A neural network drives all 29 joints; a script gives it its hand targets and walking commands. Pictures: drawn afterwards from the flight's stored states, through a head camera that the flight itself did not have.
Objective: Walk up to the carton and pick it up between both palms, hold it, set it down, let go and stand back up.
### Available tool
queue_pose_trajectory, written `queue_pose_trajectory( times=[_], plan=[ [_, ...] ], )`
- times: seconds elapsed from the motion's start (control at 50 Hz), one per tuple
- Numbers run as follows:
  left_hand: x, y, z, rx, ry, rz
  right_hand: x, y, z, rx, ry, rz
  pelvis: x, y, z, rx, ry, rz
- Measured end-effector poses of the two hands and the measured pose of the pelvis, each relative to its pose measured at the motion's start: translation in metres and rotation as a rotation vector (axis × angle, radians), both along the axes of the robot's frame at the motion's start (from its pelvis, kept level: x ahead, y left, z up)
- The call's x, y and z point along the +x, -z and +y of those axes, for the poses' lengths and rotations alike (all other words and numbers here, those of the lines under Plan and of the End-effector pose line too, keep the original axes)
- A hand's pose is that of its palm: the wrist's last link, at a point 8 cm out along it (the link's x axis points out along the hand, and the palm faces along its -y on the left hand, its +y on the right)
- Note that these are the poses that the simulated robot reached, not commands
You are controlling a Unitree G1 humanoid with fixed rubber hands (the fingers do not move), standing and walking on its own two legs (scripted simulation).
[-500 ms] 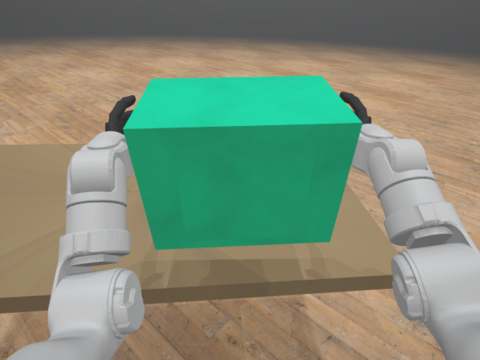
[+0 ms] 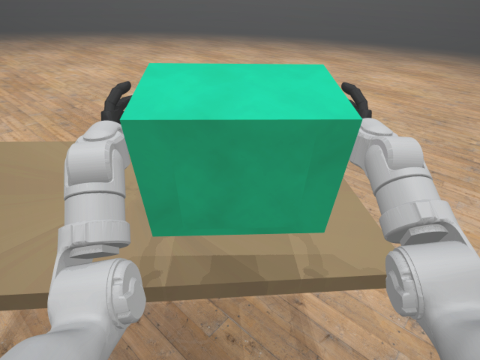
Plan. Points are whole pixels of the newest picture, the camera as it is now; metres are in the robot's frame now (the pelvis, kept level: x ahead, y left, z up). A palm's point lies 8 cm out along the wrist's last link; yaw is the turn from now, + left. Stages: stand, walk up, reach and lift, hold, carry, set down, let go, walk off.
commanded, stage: set down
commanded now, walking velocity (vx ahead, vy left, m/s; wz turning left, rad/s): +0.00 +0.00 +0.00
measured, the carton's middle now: (238, 149) +0.37 +0.01 +0.26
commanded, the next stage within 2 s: none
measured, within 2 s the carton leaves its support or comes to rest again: neither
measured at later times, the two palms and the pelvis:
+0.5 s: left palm (124, 159) +0.40 +0.20 +0.23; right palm (332, 171) +0.40 -0.17 +0.21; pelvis +0.02 +0.00 +0.00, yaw +1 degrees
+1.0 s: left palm (117, 162) +0.42 +0.22 +0.22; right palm (320, 174) +0.41 -0.15 +0.20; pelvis +0.01 +0.00 +0.00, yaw +1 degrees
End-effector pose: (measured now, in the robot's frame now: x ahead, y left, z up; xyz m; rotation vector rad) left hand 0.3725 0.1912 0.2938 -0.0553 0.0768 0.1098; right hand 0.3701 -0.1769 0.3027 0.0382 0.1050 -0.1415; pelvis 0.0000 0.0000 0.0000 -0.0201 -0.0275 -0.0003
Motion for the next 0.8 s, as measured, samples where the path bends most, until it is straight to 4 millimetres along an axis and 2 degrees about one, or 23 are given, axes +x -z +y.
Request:
queue_pose_trajectory(
  times=[0.08,0.16,0.22,0.32,0.42,0.5,0.6,0.7,0.8],
  plan=[
    [0.008,-0.011,0.008,0.002,0.003,-0.054,0.007,-0.003,0.007,0.004,0.005,-0.053,0.0,-0.001,0.0,0.008,-0.008,-0.027],
    [0.015,-0.008,0.017,0.03,0.008,-0.072,0.016,0.011,0.016,-0.006,-0.001,-0.071,0.002,-0.001,0.0,0.014,-0.017,-0.056],
    [0.02,0.005,0.023,0.045,0.009,-0.065,0.022,0.033,0.022,-0.013,-0.005,-0.065,0.005,-0.001,0.001,0.015,-0.023,-0.071],
    [0.026,0.037,0.025,0.048,0.014,-0.05,0.027,0.07,0.025,-0.029,-0.003,-0.054,0.01,0.0,0.003,0.013,-0.028,-0.078],
    [0.03,0.062,0.017,0.041,0.019,-0.047,0.026,0.09,0.017,-0.041,0.006,-0.055,0.016,0.0,0.005,0.009,-0.022,-0.071],
    [0.032,0.066,0.009,0.042,0.021,-0.048,0.027,0.092,0.009,-0.045,0.012,-0.059,0.018,0.001,0.005,0.007,-0.013,-0.065],
    [0.035,0.059,0.004,0.044,0.018,-0.045,0.031,0.086,0.004,-0.046,0.012,-0.058,0.019,0.001,0.003,0.008,-0.003,-0.061],
    [0.037,0.053,0.008,0.048,0.013,-0.031,0.035,0.082,0.008,-0.044,0.006,-0.046,0.018,0.001,0.001,0.011,-0.003,-0.061],
    [0.037,0.057,0.017,0.046,0.01,-0.015,0.037,0.087,0.017,-0.043,0.001,-0.031,0.016,0.0,-0.001,0.014,-0.013,-0.059]
  ],
)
